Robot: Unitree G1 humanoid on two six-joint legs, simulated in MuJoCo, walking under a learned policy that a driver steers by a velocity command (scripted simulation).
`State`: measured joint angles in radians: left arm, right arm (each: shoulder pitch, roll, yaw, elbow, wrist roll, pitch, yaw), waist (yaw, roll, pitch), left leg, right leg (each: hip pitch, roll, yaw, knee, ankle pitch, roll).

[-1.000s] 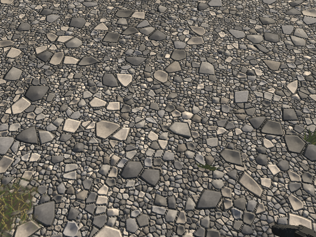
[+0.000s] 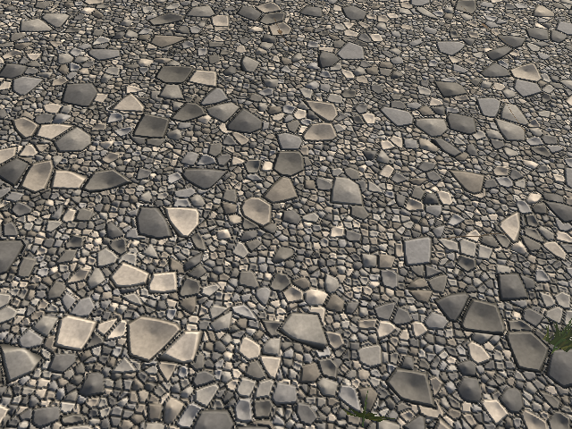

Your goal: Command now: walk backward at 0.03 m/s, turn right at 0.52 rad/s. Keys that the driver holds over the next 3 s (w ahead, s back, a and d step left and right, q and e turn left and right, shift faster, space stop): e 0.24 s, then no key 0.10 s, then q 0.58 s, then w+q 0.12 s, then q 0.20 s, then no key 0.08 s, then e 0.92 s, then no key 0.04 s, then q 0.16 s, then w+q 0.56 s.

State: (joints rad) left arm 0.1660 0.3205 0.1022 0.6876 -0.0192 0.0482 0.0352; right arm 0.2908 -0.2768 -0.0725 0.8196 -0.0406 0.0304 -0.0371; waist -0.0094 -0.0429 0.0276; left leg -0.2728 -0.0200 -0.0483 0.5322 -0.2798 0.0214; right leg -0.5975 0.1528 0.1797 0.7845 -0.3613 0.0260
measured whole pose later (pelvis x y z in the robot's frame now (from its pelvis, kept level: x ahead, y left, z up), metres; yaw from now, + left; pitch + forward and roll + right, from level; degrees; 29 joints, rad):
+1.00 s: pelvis -0.04 +0.01 +0.00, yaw +3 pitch +2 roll -2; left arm 0.12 0.33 0.09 0.76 0.00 0.02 0.02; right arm 0.23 -0.30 -0.07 0.67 0.01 0.01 0.00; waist 0.00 -0.04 0.04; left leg -0.28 -0.02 0.00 0.53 -0.28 0.07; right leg -0.46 -0.03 -0.02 1.07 -0.48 0.03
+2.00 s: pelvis +0.09 +0.03 +0.01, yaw -2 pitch +1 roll -1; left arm 0.14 0.35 0.09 0.72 -0.03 0.06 0.00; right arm 0.21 -0.26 -0.06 0.66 -0.01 0.00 -0.04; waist -0.01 -0.03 0.07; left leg -0.19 0.03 0.05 0.44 -0.26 0.01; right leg -0.48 0.01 0.05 0.99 -0.42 0.11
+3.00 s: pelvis +0.27 -0.01 +0.00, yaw +5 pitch +2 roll -1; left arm 0.00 0.30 0.05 0.67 -0.01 -0.10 -0.05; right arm 0.46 -0.29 -0.06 0.75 0.03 -0.03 -0.03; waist -0.09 -0.03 0.04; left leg 0.04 -0.02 -0.17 0.30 -0.38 0.03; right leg -0.56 0.01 0.05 0.54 -0.04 0.04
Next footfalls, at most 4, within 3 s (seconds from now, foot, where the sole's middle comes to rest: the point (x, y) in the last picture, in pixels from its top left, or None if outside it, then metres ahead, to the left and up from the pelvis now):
0.38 right None -0.03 -0.15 -0.77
0.88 left None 0.00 0.09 -0.77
1.38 right None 0.18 -0.09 -0.77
1.74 left None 0.11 0.14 -0.77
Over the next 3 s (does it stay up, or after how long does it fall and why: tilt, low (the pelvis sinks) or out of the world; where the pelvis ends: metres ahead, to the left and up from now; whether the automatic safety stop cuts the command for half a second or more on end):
stays up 0.27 -0.01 0.00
